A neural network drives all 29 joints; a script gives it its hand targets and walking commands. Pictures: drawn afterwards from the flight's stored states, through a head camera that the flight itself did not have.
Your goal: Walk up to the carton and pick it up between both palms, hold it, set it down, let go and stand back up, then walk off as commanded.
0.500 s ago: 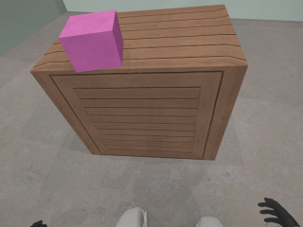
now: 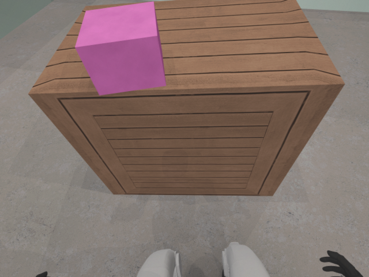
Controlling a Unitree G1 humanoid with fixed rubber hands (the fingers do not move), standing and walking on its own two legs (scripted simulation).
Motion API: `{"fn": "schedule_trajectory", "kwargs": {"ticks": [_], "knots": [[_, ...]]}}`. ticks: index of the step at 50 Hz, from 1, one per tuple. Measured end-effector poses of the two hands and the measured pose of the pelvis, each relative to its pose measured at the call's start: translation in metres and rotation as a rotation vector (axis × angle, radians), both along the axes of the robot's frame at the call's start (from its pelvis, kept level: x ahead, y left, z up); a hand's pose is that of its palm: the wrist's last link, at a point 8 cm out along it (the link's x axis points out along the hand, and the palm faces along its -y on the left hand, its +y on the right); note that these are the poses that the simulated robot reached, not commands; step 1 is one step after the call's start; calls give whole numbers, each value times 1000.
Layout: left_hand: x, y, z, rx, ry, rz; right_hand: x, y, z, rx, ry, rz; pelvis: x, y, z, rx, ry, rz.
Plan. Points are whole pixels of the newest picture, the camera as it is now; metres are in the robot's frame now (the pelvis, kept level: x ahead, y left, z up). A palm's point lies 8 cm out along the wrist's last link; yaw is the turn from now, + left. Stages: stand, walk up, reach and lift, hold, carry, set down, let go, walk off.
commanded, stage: walk up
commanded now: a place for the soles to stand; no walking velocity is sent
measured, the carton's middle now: (126, 48) +0.67 +0.14 +0.13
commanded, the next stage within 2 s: none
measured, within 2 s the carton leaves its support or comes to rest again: neither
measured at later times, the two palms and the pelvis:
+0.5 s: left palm out of the picture +0.19 +0.46 -0.06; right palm out of the picture +0.11 -0.20 -0.10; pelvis +0.08 +0.13 +0.00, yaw -2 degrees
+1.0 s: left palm out of the picture +0.25 +0.53 -0.08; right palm (256, 242) +0.18 -0.13 -0.06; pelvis +0.13 +0.20 +0.00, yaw -4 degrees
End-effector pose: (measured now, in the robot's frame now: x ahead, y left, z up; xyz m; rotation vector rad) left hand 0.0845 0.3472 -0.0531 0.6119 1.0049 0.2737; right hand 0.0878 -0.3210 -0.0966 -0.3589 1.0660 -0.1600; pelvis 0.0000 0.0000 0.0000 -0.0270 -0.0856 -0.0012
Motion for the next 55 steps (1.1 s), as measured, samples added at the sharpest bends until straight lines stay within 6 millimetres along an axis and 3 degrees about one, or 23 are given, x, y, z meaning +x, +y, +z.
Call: {"fn": "schedule_trajectory", "kwargs": {"ticks": [4,9,11,14,19,23,26,30,34,38,46,55], "knots": [[-2,26,8,12,-28,41,43,29,4,23,-59,58,10,22,1,-2,-9,32],[13,69,3,3,-62,63,72,74,8,27,-92,87,27,63,-3,-26,28,51],[24,87,-6,-3,-59,51,72,90,3,20,-100,75,33,82,-10,-23,41,39],[45,99,-8,-18,-36,21,54,104,3,14,-71,19,43,102,-5,-12,48,6],[81,110,0,-27,-21,-43,25,115,11,-16,6,-62,60,120,6,-2,59,-14],[102,115,-2,-22,-3,-75,19,123,5,-9,41,-96,73,128,4,6,55,-40],[109,120,-6,-12,-12,-79,30,126,-5,-5,44,-89,82,131,-4,8,36,-39],[100,138,-5,-9,-9,-29,60,141,-4,-4,25,-54,88,144,-3,-8,2,-28],[96,164,-3,-6,-12,10,96,166,1,-1,-28,-12,95,166,-2,-7,-4,-10],[112,189,-12,-16,-11,11,104,192,2,-14,-68,-21,106,193,-7,-7,22,-31],[153,192,-20,-90,22,-54,95,196,30,-107,-68,-90,126,210,4,-5,56,-70],[170,166,-34,-126,54,-79,105,173,31,-129,-39,-95,139,192,1,27,70,-79]]}}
